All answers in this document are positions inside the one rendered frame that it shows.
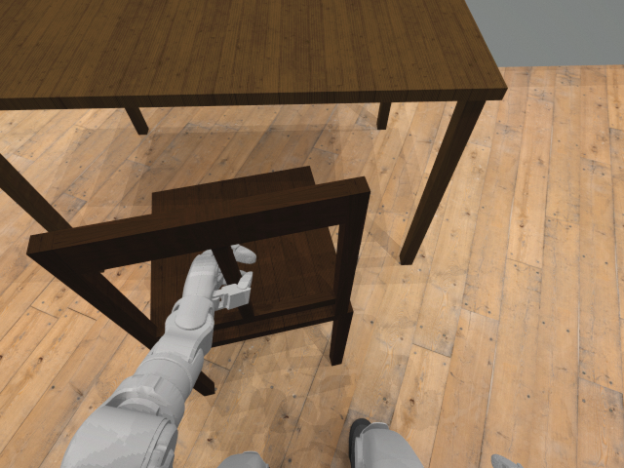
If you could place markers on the table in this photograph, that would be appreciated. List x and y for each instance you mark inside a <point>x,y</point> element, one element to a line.
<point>81,54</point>

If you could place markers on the chair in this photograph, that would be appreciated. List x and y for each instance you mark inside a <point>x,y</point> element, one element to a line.
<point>283,217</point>

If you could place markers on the robot right foot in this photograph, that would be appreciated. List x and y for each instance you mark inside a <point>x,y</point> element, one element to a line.
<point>356,429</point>

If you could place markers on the robot left forearm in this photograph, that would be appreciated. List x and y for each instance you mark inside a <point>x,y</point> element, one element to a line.
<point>165,378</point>

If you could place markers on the left robot hand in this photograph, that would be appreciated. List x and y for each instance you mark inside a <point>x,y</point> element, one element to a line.
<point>205,277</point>

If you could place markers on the robot left upper arm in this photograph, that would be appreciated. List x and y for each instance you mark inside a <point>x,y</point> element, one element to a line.
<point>121,438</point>

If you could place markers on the right robot shin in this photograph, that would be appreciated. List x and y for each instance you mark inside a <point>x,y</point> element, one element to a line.
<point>376,425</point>

